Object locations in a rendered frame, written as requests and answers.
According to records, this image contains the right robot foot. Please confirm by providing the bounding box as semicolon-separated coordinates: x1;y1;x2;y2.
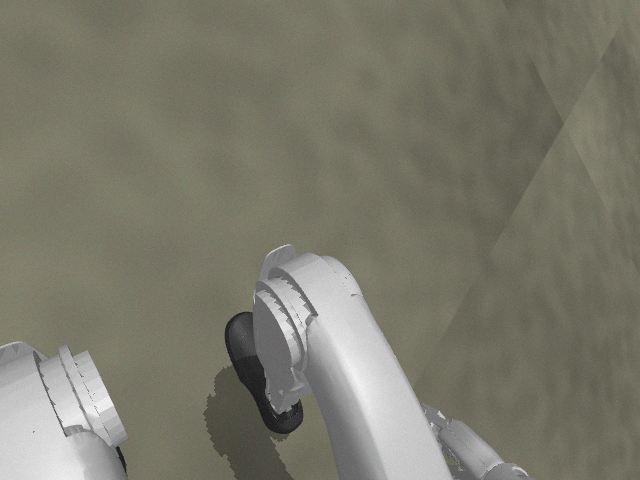
225;312;303;434

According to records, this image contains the right robot hand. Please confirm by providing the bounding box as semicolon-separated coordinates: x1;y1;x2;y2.
421;403;505;480

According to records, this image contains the right robot arm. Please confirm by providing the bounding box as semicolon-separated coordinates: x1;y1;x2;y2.
484;463;536;480

